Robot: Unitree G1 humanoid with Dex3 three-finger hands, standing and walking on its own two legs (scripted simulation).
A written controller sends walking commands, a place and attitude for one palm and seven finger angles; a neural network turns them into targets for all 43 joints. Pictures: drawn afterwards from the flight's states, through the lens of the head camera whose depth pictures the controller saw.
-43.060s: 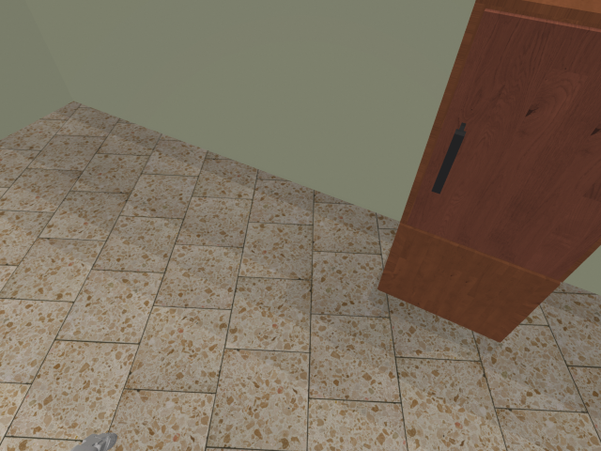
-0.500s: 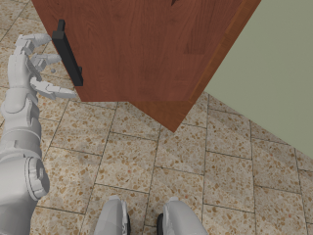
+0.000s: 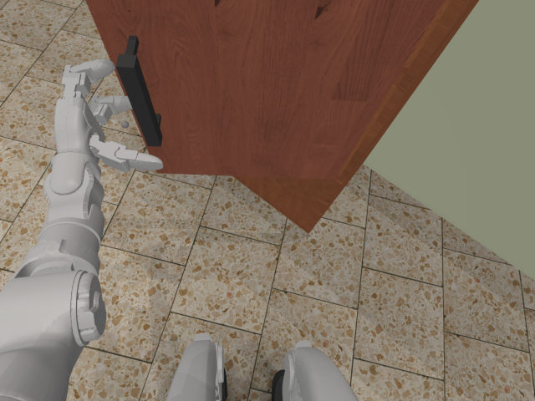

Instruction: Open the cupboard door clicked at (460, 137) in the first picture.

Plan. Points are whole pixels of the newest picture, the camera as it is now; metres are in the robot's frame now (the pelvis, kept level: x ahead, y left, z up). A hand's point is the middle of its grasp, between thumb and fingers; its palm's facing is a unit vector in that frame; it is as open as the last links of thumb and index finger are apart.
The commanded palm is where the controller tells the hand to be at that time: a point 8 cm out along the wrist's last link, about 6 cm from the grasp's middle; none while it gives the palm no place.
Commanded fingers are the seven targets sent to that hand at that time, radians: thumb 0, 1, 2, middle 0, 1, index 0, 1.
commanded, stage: slide the fingers in behind the handle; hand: left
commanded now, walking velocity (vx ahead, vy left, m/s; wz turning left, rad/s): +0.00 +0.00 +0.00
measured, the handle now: (145, 97) +0.55 +0.18 +0.04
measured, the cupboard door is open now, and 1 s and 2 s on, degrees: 39 37 37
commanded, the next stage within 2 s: move the hooked fingers beside the handle in 0.66 s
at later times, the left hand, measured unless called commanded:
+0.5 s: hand (130, 120) +0.50 +0.19 +0.04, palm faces +0.13 -0.99 +0.00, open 15.5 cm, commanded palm +0.49 +0.16 +0.04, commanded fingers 0.00 -0.50 0.30 -0.30 -1.20 -0.30 -1.20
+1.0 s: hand (131, 120) +0.50 +0.19 +0.04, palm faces +0.11 -0.99 +0.00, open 15.7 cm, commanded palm +0.49 +0.18 +0.04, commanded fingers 0.00 -0.50 0.30 -0.30 -1.20 -0.30 -1.20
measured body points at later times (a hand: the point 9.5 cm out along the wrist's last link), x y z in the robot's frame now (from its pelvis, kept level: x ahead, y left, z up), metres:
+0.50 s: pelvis +0.00 +0.01 +0.00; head +0.15 +0.05 +0.42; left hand +0.49 +0.25 +0.05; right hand +0.02 -0.26 -0.12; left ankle +0.03 +0.09 -0.64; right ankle +0.00 -0.11 -0.63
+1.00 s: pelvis +0.00 +0.01 +0.00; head +0.15 +0.05 +0.42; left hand +0.49 +0.25 +0.05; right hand +0.03 -0.25 -0.12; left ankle +0.03 +0.09 -0.64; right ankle +0.00 -0.11 -0.63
